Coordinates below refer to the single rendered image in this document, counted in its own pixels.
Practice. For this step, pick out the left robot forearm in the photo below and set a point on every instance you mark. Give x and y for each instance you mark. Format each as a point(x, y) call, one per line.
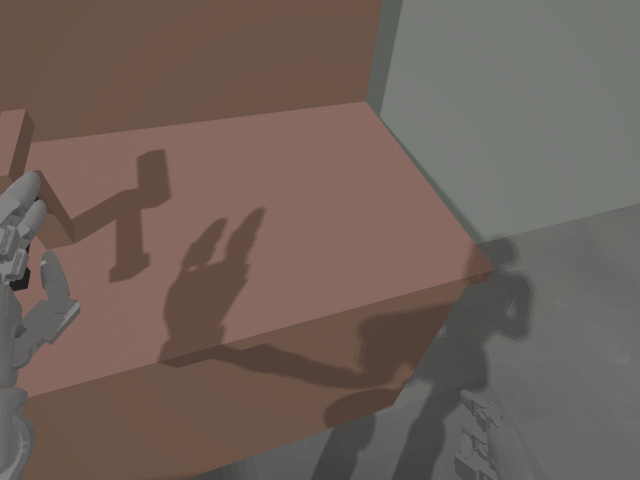
point(17, 434)

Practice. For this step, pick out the left robot hand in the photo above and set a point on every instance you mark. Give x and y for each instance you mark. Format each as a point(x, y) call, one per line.
point(20, 220)

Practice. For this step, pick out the counter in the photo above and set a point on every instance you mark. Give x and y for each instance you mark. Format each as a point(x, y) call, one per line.
point(255, 256)

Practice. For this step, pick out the right robot hand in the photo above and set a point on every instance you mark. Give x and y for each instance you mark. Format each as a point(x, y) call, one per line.
point(500, 454)

